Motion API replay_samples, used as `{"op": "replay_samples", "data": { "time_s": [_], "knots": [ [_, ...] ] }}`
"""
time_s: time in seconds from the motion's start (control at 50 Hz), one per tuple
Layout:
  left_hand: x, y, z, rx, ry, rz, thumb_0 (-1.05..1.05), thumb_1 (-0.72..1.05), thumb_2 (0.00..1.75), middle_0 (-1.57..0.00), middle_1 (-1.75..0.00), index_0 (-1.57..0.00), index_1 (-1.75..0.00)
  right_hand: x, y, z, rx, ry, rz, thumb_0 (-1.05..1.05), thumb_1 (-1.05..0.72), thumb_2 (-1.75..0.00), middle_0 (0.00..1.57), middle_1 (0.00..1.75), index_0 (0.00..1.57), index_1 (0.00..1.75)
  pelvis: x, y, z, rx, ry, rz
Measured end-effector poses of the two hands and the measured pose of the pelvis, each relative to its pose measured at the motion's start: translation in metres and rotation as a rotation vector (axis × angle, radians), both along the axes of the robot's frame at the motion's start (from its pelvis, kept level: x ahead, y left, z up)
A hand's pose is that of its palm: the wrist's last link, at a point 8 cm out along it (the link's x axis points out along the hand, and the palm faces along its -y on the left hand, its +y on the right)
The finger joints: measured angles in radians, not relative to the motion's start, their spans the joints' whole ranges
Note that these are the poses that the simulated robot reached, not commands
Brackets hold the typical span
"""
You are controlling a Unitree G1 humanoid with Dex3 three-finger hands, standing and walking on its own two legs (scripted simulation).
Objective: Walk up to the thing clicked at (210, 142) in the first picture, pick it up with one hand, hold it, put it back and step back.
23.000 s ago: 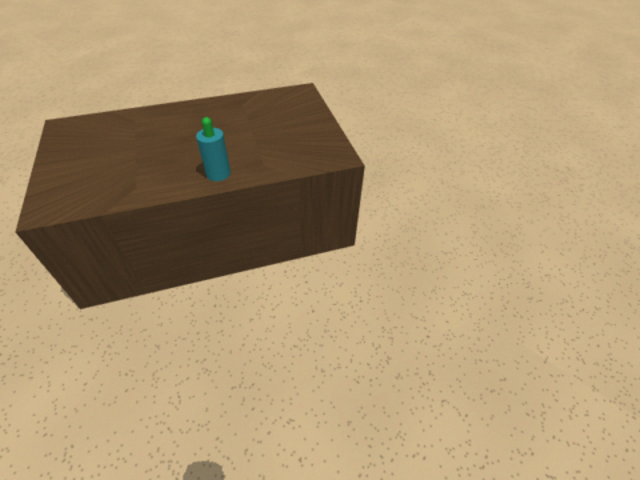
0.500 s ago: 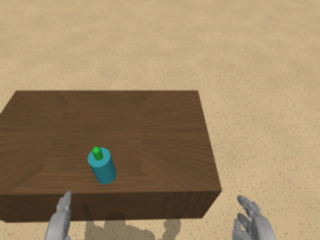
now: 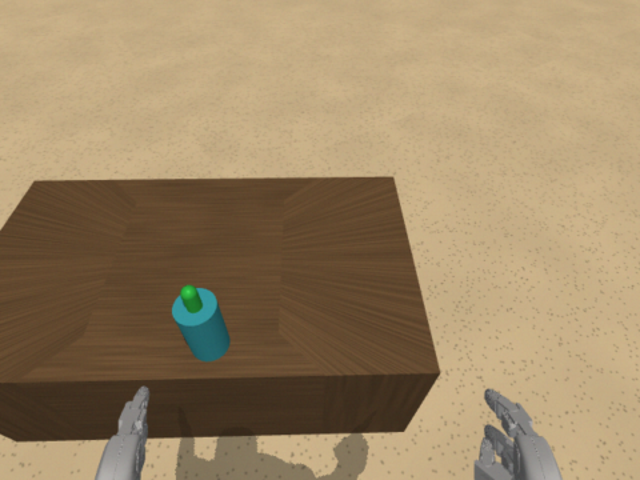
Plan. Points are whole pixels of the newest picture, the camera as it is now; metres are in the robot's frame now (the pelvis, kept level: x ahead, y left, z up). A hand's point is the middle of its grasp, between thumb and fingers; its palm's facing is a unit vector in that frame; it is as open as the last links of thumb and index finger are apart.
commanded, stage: home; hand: left
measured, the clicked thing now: (200, 318) +0.45 +0.24 -0.19
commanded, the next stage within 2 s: stand in 1.56 s
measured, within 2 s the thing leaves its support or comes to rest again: neither
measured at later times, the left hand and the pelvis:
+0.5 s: hand (164, 465) +0.18 +0.19 -0.05, palm faces +0.13 -0.96 -0.23, open 17.4 cm; pelvis +0.00 +0.01 +0.00, yaw +0 degrees
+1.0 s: hand (166, 464) +0.18 +0.19 -0.05, palm faces +0.13 -0.96 -0.23, open 17.4 cm; pelvis +0.01 +0.01 +0.00, yaw +0 degrees
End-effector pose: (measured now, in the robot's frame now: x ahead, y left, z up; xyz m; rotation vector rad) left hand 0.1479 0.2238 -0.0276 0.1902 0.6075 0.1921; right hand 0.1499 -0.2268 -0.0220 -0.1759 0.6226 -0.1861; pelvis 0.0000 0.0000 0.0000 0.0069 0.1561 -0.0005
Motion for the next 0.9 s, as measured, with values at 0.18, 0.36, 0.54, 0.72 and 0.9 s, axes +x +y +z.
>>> {"op": "replay_samples", "data": {
  "time_s": [0.18, 0.36, 0.54, 0.72, 0.9],
  "knots": [
    [-0.001, 0.006, 0.000, 0.001, -0.006, 0.005, -0.02, -0.57, 0.04, -0.06, -0.05, -0.06, -0.05, 0.001, 0.006, 0.001, -0.002, -0.007, 0.004, 0.02, -0.89, -0.90, 0.20, 0.30, 0.20, 0.30, -0.001, 0.004, -0.001, -0.002, 0.002, 0.000],
    [0.000, 0.011, -0.001, 0.001, -0.002, 0.005, -0.02, -0.55, 0.05, -0.06, -0.05, -0.06, -0.05, 0.001, 0.010, 0.000, -0.006, -0.001, 0.005, 0.02, -0.89, -0.90, 0.20, 0.30, 0.20, 0.30, 0.000, 0.009, -0.002, -0.006, 0.007, -0.002],
    [0.004, 0.013, 0.000, 0.000, -0.005, 0.005, -0.02, -0.54, 0.06, -0.06, -0.05, -0.06, -0.06, 0.004, 0.013, 0.001, -0.010, -0.006, 0.006, 0.02, -0.89, -0.90, 0.20, 0.30, 0.20, 0.30, 0.003, 0.011, -0.002, -0.008, 0.012, -0.003],
    [0.006, 0.014, -0.001, -0.001, 0.001, 0.006, -0.02, -0.53, 0.06, -0.06, -0.06, -0.06, -0.06, 0.006, 0.013, 0.001, -0.013, -0.006, 0.008, 0.02, -0.90, -0.90, 0.20, 0.30, 0.20, 0.30, 0.006, 0.012, -0.003, -0.010, 0.015, -0.002],
    [0.006, 0.013, 0.000, -0.002, -0.001, 0.007, -0.02, -0.52, 0.07, -0.06, -0.06, -0.06, -0.06, 0.007, 0.013, 0.000, -0.012, -0.003, 0.009, 0.02, -0.90, -0.90, 0.20, 0.30, 0.20, 0.30, 0.006, 0.011, -0.003, -0.009, 0.015, -0.001]
  ]
}}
